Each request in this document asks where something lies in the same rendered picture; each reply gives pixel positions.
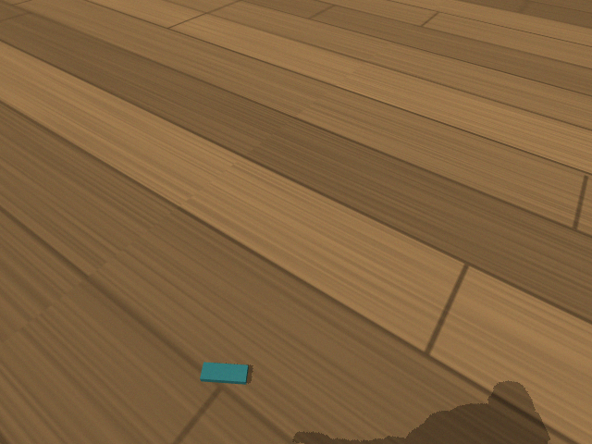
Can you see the small box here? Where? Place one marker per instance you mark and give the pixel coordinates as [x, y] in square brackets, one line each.
[224, 373]

